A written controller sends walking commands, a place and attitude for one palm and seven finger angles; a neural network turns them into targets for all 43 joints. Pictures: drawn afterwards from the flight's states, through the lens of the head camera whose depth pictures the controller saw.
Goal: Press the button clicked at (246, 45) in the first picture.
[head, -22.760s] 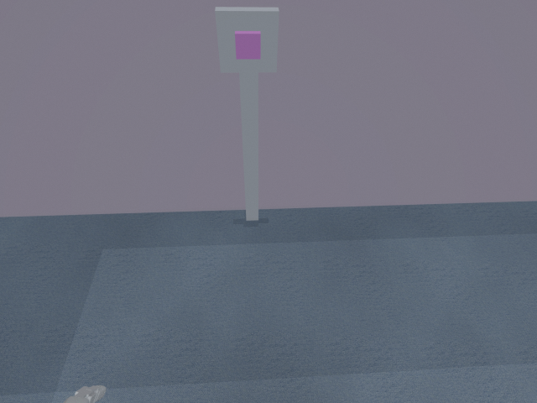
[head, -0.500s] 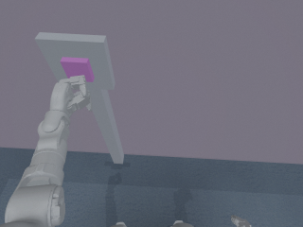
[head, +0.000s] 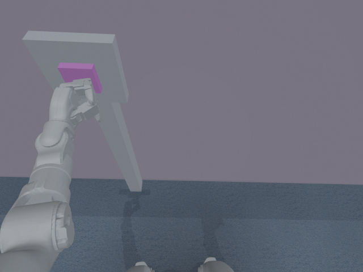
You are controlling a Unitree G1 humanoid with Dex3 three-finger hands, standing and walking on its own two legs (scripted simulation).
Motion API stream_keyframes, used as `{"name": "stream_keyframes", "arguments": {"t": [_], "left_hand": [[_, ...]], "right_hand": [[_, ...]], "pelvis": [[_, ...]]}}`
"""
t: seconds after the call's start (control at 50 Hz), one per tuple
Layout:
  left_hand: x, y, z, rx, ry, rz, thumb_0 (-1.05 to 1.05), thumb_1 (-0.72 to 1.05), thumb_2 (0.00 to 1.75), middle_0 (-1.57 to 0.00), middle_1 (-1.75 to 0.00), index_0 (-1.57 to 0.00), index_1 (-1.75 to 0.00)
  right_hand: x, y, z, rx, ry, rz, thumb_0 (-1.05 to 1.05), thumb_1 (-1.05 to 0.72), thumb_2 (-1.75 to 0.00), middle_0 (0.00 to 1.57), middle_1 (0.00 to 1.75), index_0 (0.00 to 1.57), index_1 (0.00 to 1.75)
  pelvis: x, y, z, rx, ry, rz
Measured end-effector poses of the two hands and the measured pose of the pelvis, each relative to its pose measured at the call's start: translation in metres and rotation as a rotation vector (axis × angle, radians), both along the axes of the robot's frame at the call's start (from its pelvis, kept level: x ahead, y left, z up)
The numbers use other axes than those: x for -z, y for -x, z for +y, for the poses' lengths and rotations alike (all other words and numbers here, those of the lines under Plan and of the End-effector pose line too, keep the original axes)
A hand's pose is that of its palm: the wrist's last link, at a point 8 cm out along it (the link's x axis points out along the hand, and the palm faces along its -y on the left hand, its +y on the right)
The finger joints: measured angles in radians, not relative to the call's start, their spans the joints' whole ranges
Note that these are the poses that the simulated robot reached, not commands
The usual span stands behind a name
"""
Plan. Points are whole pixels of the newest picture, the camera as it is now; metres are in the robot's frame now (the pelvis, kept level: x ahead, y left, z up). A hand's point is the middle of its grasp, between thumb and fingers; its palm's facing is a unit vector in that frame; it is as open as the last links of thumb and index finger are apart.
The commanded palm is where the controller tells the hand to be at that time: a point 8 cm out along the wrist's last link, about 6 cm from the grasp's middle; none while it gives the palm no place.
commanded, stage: press the button with the knuckle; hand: left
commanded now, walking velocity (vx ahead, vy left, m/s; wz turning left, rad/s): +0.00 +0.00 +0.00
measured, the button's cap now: (82, 77) +0.52 +0.20 +0.12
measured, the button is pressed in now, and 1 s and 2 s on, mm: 1 4 0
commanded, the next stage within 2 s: hold the button down briefly in 0.30 s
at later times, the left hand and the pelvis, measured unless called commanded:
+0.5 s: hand (94, 100) +0.47 +0.18 +0.09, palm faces -0.07 -1.00 -0.03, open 2.9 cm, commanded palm +0.48 +0.23 +0.09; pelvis -0.03 +0.01 -0.01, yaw +1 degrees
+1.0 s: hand (93, 105) +0.46 +0.18 +0.09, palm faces -0.05 -1.00 -0.02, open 2.8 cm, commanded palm +0.44 +0.23 +0.09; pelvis -0.04 +0.01 -0.02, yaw +0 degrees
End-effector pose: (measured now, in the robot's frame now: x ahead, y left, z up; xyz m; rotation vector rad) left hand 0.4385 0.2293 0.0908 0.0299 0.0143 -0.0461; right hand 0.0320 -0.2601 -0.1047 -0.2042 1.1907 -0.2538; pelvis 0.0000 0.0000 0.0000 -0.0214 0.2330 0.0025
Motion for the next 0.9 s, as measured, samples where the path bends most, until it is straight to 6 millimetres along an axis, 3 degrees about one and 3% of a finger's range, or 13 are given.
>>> {"name": "stream_keyframes", "arguments": {"t": [0.24,0.68,0.9], "left_hand": [[0.0,-0.014,0.002,0.01,-0.005,0.01,0.0,0.79,0.93,-1.3,-1.5,-1.33,-1.5],[0.001,-0.019,0.008,0.023,-0.008,0.014,-0.02,0.71,0.96,-1.3,-1.5,-1.42,-1.5],[0.002,-0.014,0.007,0.009,0.004,0.007,-0.02,0.71,0.95,-1.3,-1.5,-1.4,-1.5]], "right_hand": [[0.002,0.012,0.001,-0.019,0.024,0.015,0.01,-0.9,-0.9,0.2,0.3,0.2,0.3],[0.004,0.064,0.005,-0.014,0.059,0.06,0.01,-0.9,-0.9,0.2,0.3,0.2,0.3],[0.006,0.069,0.011,-0.02,0.045,0.056,0.01,-0.9,-0.9,0.2,0.3,0.2,0.3]], "pelvis": [[0.007,0.012,0.003,-0.016,0.011,0.027],[0.019,0.038,0.009,-0.022,0.027,0.062],[0.02,0.04,0.014,-0.015,0.023,0.062]]}}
